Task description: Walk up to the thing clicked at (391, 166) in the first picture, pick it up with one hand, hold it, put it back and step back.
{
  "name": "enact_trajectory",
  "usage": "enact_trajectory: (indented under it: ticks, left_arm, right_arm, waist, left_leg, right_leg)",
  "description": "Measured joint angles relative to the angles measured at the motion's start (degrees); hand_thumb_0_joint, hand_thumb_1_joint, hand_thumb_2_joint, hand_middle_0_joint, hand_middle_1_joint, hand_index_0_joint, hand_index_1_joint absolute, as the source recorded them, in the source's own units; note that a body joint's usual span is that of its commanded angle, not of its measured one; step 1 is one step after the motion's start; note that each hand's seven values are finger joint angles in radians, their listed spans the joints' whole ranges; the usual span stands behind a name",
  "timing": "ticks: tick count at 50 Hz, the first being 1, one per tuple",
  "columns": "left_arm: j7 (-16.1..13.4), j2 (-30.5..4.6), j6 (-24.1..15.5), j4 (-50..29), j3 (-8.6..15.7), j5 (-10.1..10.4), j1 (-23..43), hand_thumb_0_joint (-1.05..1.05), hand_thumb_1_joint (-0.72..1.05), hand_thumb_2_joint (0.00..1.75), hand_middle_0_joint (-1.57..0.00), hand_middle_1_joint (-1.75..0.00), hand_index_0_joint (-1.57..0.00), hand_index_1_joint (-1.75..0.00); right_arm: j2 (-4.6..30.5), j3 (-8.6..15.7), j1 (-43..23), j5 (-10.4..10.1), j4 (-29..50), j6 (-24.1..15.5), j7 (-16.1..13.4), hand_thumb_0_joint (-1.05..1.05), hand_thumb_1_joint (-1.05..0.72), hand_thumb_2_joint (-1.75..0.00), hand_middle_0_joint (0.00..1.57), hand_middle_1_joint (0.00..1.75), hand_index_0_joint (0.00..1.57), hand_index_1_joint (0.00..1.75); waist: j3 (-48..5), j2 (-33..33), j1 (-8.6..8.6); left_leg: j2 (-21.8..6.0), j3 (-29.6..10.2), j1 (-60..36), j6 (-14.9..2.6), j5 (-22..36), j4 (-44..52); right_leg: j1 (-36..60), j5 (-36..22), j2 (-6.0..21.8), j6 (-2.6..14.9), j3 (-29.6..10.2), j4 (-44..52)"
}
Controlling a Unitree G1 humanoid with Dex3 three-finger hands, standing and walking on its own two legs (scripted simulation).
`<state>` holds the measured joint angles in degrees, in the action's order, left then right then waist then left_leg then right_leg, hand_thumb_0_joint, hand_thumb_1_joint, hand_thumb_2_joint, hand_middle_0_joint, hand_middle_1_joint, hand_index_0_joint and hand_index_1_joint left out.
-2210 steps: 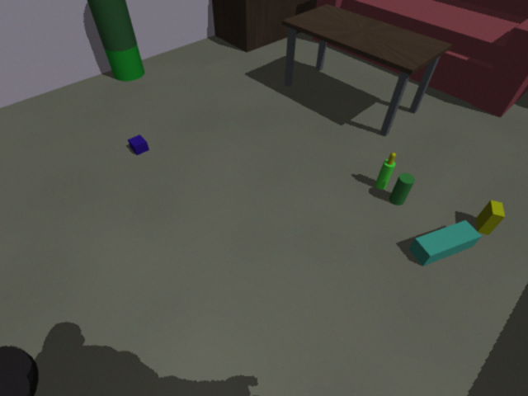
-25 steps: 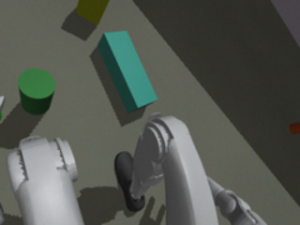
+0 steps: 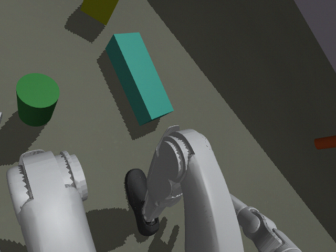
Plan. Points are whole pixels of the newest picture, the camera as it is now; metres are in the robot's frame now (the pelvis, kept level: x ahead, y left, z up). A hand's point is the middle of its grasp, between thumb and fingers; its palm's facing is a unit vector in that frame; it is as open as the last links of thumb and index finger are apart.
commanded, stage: loosen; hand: left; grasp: from the side
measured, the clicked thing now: out of the picture +0.42 +0.27 -0.16
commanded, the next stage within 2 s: open in 0.04 s
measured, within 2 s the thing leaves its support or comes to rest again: neither
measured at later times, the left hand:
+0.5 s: hand out of the picture +0.42 +0.27 -0.16, palm faces +0.29 -0.96 +0.01, open 13.1 cm
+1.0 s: hand out of the picture +0.40 +0.34 -0.08, palm faces +0.31 -0.95 -0.06, open 17.5 cm
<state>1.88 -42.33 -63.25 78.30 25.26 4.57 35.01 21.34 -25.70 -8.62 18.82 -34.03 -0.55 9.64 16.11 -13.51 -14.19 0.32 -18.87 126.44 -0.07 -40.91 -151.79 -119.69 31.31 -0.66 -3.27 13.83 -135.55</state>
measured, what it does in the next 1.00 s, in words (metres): stands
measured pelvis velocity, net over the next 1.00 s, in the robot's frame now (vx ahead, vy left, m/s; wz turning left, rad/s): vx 0.00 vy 0.00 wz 0.03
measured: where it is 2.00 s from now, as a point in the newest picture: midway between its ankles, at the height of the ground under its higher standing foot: (106, 237)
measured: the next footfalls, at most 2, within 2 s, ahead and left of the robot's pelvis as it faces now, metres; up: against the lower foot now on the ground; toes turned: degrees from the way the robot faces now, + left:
none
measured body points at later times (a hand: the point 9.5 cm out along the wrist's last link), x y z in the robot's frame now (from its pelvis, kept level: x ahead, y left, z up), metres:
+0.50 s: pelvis +0.00 +0.00 +0.00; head +0.22 +0.19 +0.34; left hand +0.39 +0.32 -0.16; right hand +0.17 -0.24 -0.04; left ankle +0.08 +0.12 -0.25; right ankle +0.15 -0.12 -0.25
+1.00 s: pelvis +0.00 +0.00 +0.02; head +0.19 +0.17 +0.39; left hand +0.38 +0.39 -0.07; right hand +0.18 -0.25 -0.03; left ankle +0.08 +0.12 -0.25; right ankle +0.15 -0.12 -0.25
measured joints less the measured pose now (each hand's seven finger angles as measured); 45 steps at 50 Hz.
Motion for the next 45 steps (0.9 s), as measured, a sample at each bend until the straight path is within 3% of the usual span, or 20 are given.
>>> enact_trajectory:
  ticks: [7,15,30,34,40,45]
  left_arm:
    - [-0.2,0.2,-0.5,-0.5,-0.2,0.7,-0.4,-0.01,-0.12,1.03,-0.87,-0.96,-0.83,-1.00]
    - [-0.1,0.0,-0.8,-0.6,-0.6,0.8,-0.1,-0.01,-0.13,0.72,-0.82,-0.78,-0.80,-0.80]
    - [-0.1,-0.1,-0.6,-0.7,-0.8,1.3,-0.3,-0.01,-0.44,0.27,-0.46,-0.34,-0.45,-0.35]
    - [-0.1,-0.4,-0.3,-1.4,0.7,0.7,-0.4,-0.01,-0.49,0.21,-0.33,-0.23,-0.32,-0.25]
    - [1.2,-1.1,2.5,-7.4,3.6,-0.4,-0.9,-0.01,-0.53,0.14,-0.18,-0.11,-0.17,-0.13]
    - [5.6,-1.1,7.8,-14.4,2.4,1.4,-2.6,-0.02,-0.55,0.11,-0.12,-0.06,-0.11,-0.08]
  right_arm:
    - [-0.1,-0.2,-0.1,0.0,0.1,-0.3,0.1,0.00,-0.91,-0.90,0.21,0.30,0.20,0.30]
    - [-0.1,-0.5,0.1,0.1,0.2,-0.4,0.1,0.00,-0.92,-0.90,0.21,0.30,0.20,0.30]
    - [0.1,-0.7,0.3,0.0,0.5,-0.4,0.2,0.00,-0.93,-0.90,0.21,0.30,0.20,0.30]
    - [0.0,-0.7,0.2,0.0,0.6,-0.3,0.1,0.00,-0.92,-0.90,0.21,0.30,0.21,0.30]
    - [-0.4,0.8,1.9,-0.5,0.9,0.7,-0.4,0.00,-0.91,-0.90,0.21,0.30,0.21,0.30]
    - [-0.7,3.8,4.8,-3.1,0.4,1.6,-1.2,0.00,-0.91,-0.90,0.21,0.30,0.21,0.30]
  waist:
    - [0.0,-0.3,0.19]
    - [-0.1,-0.5,0.16]
    - [0.0,-0.5,0.19]
    - [0.2,-0.8,0.21]
    - [-0.8,-0.4,1.15]
    - [-4.5,2.1,2.51]
  left_leg:
    - [-0.1,-0.2,0.0,-0.15,0.0,-0.1]
    - [-0.1,-0.5,-0.2,-0.17,-0.2,-0.2]
    - [-0.2,-0.6,-0.3,-0.30,-0.2,-0.2]
    - [-0.2,-0.7,-0.4,-0.34,-0.1,-0.2]
    - [-0.2,-0.3,-0.4,-0.08,0.0,0.3]
    - [-0.2,1.3,0.4,-0.27,0.2,2.0]
  right_leg:
    - [0.1,-0.2,-0.2,-0.14,0.1,0.1]
    - [0.4,-0.1,-0.3,-0.10,0.4,0.3]
    - [0.6,-0.2,-0.4,-0.19,0.5,0.4]
    - [0.7,-0.3,-0.5,-0.24,0.5,0.5]
    - [0.4,-0.2,-0.3,0.31,0.3,0.6]
    - [-0.4,0.4,0.3,0.51,-0.8,1.2]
